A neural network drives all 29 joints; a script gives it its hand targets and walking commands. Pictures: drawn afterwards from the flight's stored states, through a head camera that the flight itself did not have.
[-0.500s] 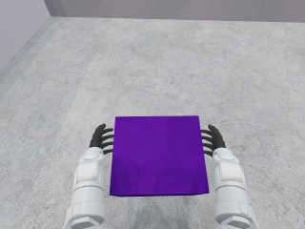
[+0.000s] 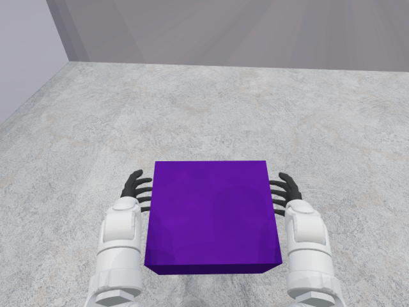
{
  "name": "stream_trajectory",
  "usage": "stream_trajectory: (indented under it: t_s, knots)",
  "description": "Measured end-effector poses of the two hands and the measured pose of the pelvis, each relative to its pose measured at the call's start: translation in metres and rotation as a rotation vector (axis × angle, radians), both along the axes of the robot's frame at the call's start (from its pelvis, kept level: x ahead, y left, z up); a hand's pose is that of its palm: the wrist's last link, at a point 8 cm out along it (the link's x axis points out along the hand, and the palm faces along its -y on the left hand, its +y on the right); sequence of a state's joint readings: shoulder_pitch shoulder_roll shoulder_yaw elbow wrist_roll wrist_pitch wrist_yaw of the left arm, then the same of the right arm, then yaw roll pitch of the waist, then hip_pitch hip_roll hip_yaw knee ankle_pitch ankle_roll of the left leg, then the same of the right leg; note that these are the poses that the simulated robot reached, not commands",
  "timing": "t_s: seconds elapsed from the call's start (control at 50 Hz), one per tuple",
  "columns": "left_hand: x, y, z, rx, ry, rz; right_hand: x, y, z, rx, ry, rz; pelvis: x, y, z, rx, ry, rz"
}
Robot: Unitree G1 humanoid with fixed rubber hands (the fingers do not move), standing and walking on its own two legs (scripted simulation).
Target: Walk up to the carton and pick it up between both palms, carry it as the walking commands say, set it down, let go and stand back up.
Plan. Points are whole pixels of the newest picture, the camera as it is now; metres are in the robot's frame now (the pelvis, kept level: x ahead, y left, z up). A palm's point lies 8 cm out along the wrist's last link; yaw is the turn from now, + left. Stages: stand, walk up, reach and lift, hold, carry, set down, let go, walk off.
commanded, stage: reach and lift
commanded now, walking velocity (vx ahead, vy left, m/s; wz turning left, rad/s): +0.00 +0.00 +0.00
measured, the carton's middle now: (210, 219) +0.32 +0.01 -0.03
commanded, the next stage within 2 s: hold in 1.26 s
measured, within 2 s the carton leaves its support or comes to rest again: neither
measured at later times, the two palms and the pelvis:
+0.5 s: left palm (133, 203) +0.30 +0.17 +0.05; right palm (295, 214) +0.29 -0.16 +0.04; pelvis +0.01 +0.00 +0.00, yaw +0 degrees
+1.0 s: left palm (132, 208) +0.29 +0.17 +0.04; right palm (296, 219) +0.28 -0.16 +0.04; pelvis +0.01 +0.01 +0.00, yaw +0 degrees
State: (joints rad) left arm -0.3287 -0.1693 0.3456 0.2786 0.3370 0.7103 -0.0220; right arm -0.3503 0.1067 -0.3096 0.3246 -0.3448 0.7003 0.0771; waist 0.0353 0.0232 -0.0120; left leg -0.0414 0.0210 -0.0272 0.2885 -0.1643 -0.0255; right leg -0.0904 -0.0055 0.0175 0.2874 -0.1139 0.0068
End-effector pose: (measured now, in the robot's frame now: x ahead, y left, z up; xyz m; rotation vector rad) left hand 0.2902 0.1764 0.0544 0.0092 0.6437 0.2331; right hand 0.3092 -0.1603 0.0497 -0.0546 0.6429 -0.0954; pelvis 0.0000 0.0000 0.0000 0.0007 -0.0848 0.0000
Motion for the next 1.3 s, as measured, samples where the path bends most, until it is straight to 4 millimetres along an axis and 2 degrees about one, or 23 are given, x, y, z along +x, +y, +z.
stream_trajectory:
  t_s: [0.3, 0.6, 1.3]
  knots:
    - [0.007, -0.006, -0.007, 0.031, 0.016, -0.051, -0.012, -0.005, -0.007, 0.007, 0.007, -0.06, 0.005, 0.004, 0.001, -0.004, 0.008, -0.001]
    - [0.007, -0.005, -0.008, 0.019, 0.012, -0.061, -0.015, -0.004, -0.005, 0.011, -0.002, -0.078, 0.009, 0.005, 0.001, -0.004, 0.002, 0.006]
    - [-0.012, -0.002, -0.01, 0.023, 0.016, -0.069, -0.032, -0.002, -0.006, 0.008, -0.001, -0.069, 0.002, 0.006, 0.001, -0.002, -0.02, 0.009]
